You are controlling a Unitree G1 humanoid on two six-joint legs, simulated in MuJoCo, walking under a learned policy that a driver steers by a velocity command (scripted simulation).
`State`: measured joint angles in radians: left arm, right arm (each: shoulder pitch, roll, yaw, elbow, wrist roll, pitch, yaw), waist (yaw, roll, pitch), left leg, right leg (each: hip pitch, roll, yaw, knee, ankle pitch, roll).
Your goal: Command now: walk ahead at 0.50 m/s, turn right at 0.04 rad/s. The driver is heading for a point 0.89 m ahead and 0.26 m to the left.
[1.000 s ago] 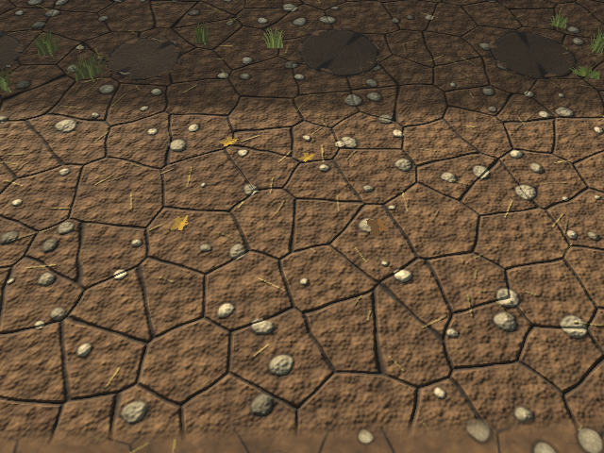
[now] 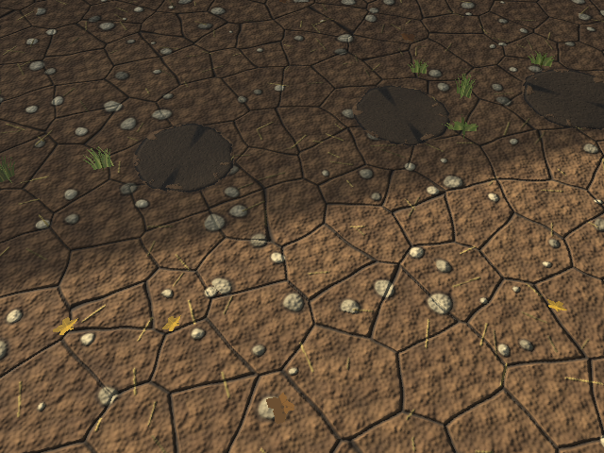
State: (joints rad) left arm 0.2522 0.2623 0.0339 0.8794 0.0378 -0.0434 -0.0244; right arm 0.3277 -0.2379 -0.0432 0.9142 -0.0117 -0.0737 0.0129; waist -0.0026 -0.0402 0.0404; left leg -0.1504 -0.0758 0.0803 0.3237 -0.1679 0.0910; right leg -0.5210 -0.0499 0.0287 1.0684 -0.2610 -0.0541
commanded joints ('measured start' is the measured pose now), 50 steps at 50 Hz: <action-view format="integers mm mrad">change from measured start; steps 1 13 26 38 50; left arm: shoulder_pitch -17 -192 55 185 42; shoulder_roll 45 62 68 92 65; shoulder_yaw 4 4 29 31 29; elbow -56 -116 23 94 -60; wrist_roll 1 -6 -24 -15 11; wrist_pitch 4 -19 -77 -54 -15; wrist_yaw -8 3 30 59 21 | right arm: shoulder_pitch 29 118 -11 -303 -69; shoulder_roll -114 -148 -46 -28 -130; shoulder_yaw -21 -26 -22 -3 -54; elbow -22 53 -11 -144 -68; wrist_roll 5 -9 -15 -24 14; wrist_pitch -23 -8 59 53 28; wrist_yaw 1 -20 23 43 -17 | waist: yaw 14 2 -20 25 30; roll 95 120 -20 -32 19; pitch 34 5 18 53 -37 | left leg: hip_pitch -12 220 -466 -437 17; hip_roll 261 298 179 97 234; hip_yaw -207 -132 -118 63 -359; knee -231 -13 767 309 -95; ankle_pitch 158 606 6 70 317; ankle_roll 139 69 -42 28 216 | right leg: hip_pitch -93 98 392 632 -40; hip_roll -55 39 -190 -212 -70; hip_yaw -27 -95 -14 -254 1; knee -96 -551 -962 -813 99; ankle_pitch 104 98 238 772 -57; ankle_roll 34 -28 -97 -61 78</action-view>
